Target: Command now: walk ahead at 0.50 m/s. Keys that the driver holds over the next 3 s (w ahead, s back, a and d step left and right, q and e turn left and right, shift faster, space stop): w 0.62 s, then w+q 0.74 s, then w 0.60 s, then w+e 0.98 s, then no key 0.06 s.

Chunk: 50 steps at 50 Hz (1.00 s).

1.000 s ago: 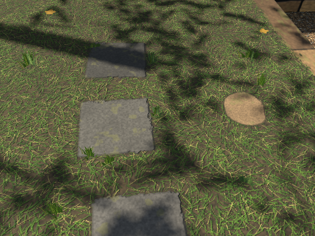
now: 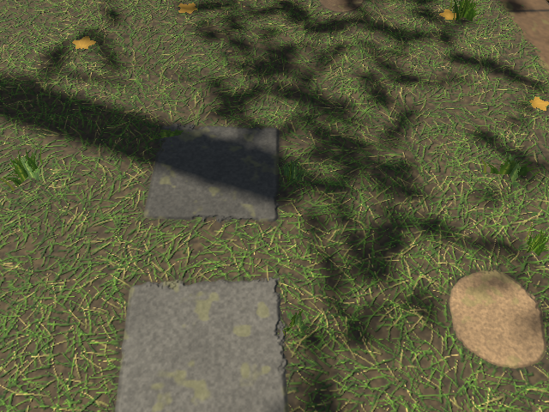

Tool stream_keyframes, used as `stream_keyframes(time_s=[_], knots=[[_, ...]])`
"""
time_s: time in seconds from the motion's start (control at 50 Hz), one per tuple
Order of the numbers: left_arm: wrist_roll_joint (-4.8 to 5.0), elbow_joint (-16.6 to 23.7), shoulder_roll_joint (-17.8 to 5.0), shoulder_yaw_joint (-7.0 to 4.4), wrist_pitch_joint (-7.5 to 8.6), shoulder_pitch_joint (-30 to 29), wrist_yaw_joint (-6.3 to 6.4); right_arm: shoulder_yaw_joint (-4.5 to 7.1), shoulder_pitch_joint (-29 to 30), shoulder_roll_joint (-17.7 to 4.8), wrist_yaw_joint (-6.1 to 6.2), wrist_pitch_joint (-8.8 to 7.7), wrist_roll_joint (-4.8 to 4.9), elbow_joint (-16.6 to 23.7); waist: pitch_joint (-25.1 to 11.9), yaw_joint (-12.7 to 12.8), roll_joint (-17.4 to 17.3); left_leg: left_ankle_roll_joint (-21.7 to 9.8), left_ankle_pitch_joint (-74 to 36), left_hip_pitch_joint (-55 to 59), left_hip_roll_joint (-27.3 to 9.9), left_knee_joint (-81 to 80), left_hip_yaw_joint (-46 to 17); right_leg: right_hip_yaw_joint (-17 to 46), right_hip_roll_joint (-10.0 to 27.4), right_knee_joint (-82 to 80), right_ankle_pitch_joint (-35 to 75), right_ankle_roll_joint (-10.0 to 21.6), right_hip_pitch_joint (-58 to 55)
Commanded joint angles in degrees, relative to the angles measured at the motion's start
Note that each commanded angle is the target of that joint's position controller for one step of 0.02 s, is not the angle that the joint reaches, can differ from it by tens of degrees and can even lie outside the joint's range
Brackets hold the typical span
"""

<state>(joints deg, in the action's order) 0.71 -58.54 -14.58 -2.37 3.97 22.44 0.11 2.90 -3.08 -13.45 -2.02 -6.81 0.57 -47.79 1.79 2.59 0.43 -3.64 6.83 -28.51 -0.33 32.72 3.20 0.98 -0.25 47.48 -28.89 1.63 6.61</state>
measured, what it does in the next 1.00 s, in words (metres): walks ahead: right foot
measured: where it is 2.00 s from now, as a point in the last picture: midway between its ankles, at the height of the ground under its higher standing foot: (241, 186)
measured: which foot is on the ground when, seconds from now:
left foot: down 0.00-0.52, up 0.54-1.00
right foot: up 0.00-0.48, down 0.50-1.00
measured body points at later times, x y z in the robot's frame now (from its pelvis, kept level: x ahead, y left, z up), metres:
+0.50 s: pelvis +0.28 -0.03 +0.00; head +0.31 -0.04 +0.45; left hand +0.50 +0.20 -0.09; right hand +0.23 -0.30 -0.14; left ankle +0.11 +0.10 -0.72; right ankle +0.43 -0.14 -0.72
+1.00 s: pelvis +0.55 -0.04 +0.01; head +0.57 -0.04 +0.46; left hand +0.52 +0.22 -0.13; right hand +0.75 -0.26 -0.10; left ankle +0.71 +0.12 -0.68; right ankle +0.43 -0.14 -0.72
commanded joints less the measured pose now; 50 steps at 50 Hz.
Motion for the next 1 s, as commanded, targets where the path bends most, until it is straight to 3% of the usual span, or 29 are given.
stream_keyframes(time_s=[0.02, 0.04, 0.06, 0.1, 0.14, 0.22, 0.3, 0.38, 0.42, 0.46, 0.48, 0.5, 0.52, 0.54, 0.56, 0.58, 0.6, 0.62, 0.66, 0.68, 0.74, 0.82, 0.88, 0.96, 1.0], knots=[[2.13, 5.53, -7.65, -0.97, 3.49, -1.86, -0.62, 2.42, -17.85, -9.03, 0.42, 0.07, 0.00, -2.11, -13.41, -8.06, -9.23, -11.08, 8.04, 42.92, -19.77, -15.71, -34.06, 5.56, 2.14, 29.23, 2.12, 2.65, 37.26], [1.81, 6.10, -7.38, -1.00, 3.62, -4.74, -0.19, 1.90, -12.77, -7.98, 0.38, 0.11, -0.21, -0.98, -9.24, -6.10, -3.61, -10.00, 0.88, 34.11, -17.82, -17.22, -27.29, 3.94, 5.20, 26.68, 7.63, 2.45, 34.77], [0.83, 6.21, -6.83, -1.43, 3.25, -6.02, 0.14, 1.54, -10.16, -6.57, 0.19, 0.09, -0.60, -0.68, -6.02, -4.51, -2.18, -9.54, -3.69, 27.28, -15.70, -19.07, -22.33, 3.44, 6.91, 23.29, 10.75, 2.07, 32.39], [0.54, 5.74, -4.31, -1.52, 1.68, -3.59, 0.18, 1.12, -9.83, -5.05, -0.08, -0.12, -1.08, -1.52, -4.88, -1.89, -4.17, -9.36, -6.25, 21.45, -13.18, -22.38, -17.16, 3.47, 8.70, 19.54, 13.66, 1.67, 27.18], [0.39, 5.99, -3.18, -1.56, 0.65, -4.07, 0.39, 1.43, -11.47, -6.35, 0.25, -0.37, -0.80, -2.69, -2.90, -1.16, -3.91, -10.11, -9.18, 19.12, -12.60, -24.41, -13.78, 2.64, 9.20, 16.26, 15.49, 0.76, 28.22], [-0.38, 8.98, -3.24, -1.80, 0.47, -12.66, 0.37, 1.77, -14.97, -7.89, 1.60, 0.27, -0.64, -4.18, -0.12, -2.79, -3.09, -9.60, -11.22, 21.01, -11.92, -26.25, -10.10, 1.96, 9.32, 4.20, 26.28, -1.07, 34.81], [-0.05, 11.07, -2.01, -1.22, 1.08, -20.62, -0.39, 1.76, -18.14, -8.56, 2.22, 0.73, -0.11, -5.39, 1.57, -5.25, -3.60, -7.71, -9.04, 22.03, -10.13, -26.91, -6.25, -0.50, 6.85, -9.16, 35.38, -1.02, 32.08], [0.46, 13.35, -2.26, -0.84, 1.53, -26.60, -1.55, 2.04, -21.86, -9.00, 2.44, 1.58, 0.30, -7.51, 3.55, -6.96, -3.85, -7.52, -8.62, 28.83, -12.83, -24.66, -6.34, -0.80, 5.58, -15.21, 33.44, -0.06, 33.30], [0.56, 14.34, -3.02, -0.93, 1.94, -27.47, -2.27, 2.39, -21.91, -9.47, 2.73, 2.12, 0.50, -8.05, 3.62, -6.22, -4.26, -6.87, -11.21, 32.45, -14.69, -22.24, -6.83, -0.58, 5.20, -17.06, 29.67, 1.32, 33.15], [0.59, 13.91, -4.79, -1.63, 2.27, -24.14, -2.59, 2.77, -20.32, -10.36, 2.91, 2.62, 0.57, -7.86, 1.31, -3.72, -5.48, -5.70, -20.68, 34.02, -15.16, -17.98, -6.54, -1.94, 3.39, -18.23, 25.58, 2.88, 26.80], [0.47, 12.56, -6.30, -2.50, 2.35, -19.04, -2.48, 2.81, -18.89, -10.62, 2.94, 2.93, 0.54, -7.55, -1.91, -0.65, -6.02, -4.73, -30.28, 33.41, -13.87, -12.04, -5.16, -3.79, 1.33, -18.96, 24.97, 4.01, 18.96], [0.33, 9.42, -8.98, -3.99, 2.29, -9.20, -2.13, 2.27, -18.31, -9.30, 2.94, 3.21, 0.28, -7.14, -7.77, 3.66, -4.99, -3.08, -33.61, 29.29, -10.62, -0.66, -2.85, -4.24, 0.42, -18.75, 26.02, 5.71, 5.38], [-0.39, 7.34, -13.60, -5.21, 2.11, 1.40, -1.52, 1.27, -19.42, -7.35, 2.98, 3.19, -0.80, -5.73, -16.57, 6.37, 2.59, -0.89, -16.28, 16.35, -6.66, 18.51, -0.12, 9.06, 11.68, -17.68, 26.41, 9.56, -12.82], [-0.45, 6.02, -16.20, -5.57, 1.95, 3.93, -2.04, -0.94, -27.02, 0.91, 2.19, 1.86, -0.38, -6.04, -23.47, 1.88, 17.82, 2.21, 23.73, -5.89, 4.14, 36.92, -3.48, 37.04, 23.06, -25.86, 13.73, 18.36, -30.08], [0.00, 6.58, -10.59, -3.96, 2.12, 2.58, -2.12, 0.40, -22.76, -5.53, 1.97, 0.51, 0.99, -6.36, -21.01, 3.92, 11.15, 0.95, 26.14, -12.06, 1.39, 43.42, -10.90, 39.36, 21.46, -29.80, 8.33, 15.81, -28.11], [0.10, 7.53, -8.42, -3.27, 2.31, -2.52, -1.93, 1.20, -17.16, -8.42, 1.85, -0.29, 2.12, -4.44, -13.14, 3.07, 8.46, -0.05, 21.00, -15.36, -1.45, 43.76, -9.56, 30.66, 19.94, -30.57, 11.44, 13.19, -20.66], [-0.21, 8.68, -7.31, -2.77, 2.36, -7.57, -1.93, 1.23, -14.23, -8.37, 2.32, -0.45, 1.85, -3.84, -8.87, 1.11, 3.15, -0.05, 15.26, -12.98, -4.62, 41.10, -7.95, 23.99, 18.05, -31.93, 18.25, 11.98, -11.84], [-0.75, 8.99, -5.85, -2.40, 2.45, -10.33, -2.08, 1.68, -12.89, -7.98, 2.69, -0.13, 0.90, -3.74, -5.82, -0.52, 1.79, 0.20, 12.04, -10.40, -6.40, 37.84, -7.52, 19.16, 16.16, -33.57, 23.28, 11.54, -4.74], [-1.42, 8.29, -3.92, -1.97, 2.83, -11.18, -2.16, 1.76, -16.02, -5.49, 2.71, 1.62, 1.09, -4.77, -5.09, -3.17, 3.90, 0.25, 8.97, -4.73, -8.44, 34.47, -8.15, 12.81, 14.04, -37.00, 25.27, 10.80, 1.10], [-1.33, 7.65, -4.27, -2.08, 3.04, -10.43, -1.97, 1.72, -16.63, -4.52, 2.76, 2.36, 1.28, -5.11, -4.18, -3.53, 3.93, 0.49, 8.30, -4.55, -8.70, 33.26, -7.96, 10.36, 13.75, -38.37, 26.05, 10.99, 2.59], [-1.65, 6.14, -6.40, -2.72, 3.33, -7.99, -0.85, 2.08, -12.24, -4.64, 2.91, 3.43, 1.11, -3.65, -0.96, -2.94, 2.62, 1.37, 1.45, -10.42, -8.45, 27.88, -9.79, 5.39, 13.95, -40.91, 28.74, 10.75, 2.51], [-1.62, 5.65, -6.59, -2.59, 3.03, -7.11, 0.22, 2.34, -7.53, -4.40, 2.23, 3.02, 0.79, -2.09, 0.29, -1.93, 2.53, 1.73, -10.19, -13.21, -6.29, 17.01, -10.23, -1.64, 12.69, -41.62, 31.92, 8.40, -0.26], [-1.35, 5.05, -6.90, -2.47, 2.81, -5.50, 0.77, 1.67, -1.97, -3.18, 1.31, 2.85, 0.52, -0.05, 2.13, 0.05, 2.18, 1.55, -14.78, -12.10, -5.62, 9.54, -6.38, -5.89, 12.52, -42.38, 32.72, 7.11, -1.82], [-0.84, 3.45, -7.68, -2.77, 1.39, -1.50, 1.06, 0.85, 3.99, -2.13, -0.13, 2.86, 0.56, 3.63, 4.30, 2.22, 1.26, 0.46, -10.74, -16.09, -4.94, 4.21, -3.41, -8.68, 15.33, -38.99, 38.54, 6.92, -11.31], [-0.49, 3.51, -8.53, -3.07, 0.41, -1.61, 1.26, 0.87, 5.34, -2.39, -1.02, 2.86, 0.71, 5.54, 4.33, 1.73, 1.80, -0.58, -5.43, -15.66, -3.83, 2.87, -0.99, -9.95, 16.65, -35.38, 46.15, 6.47, -14.59]])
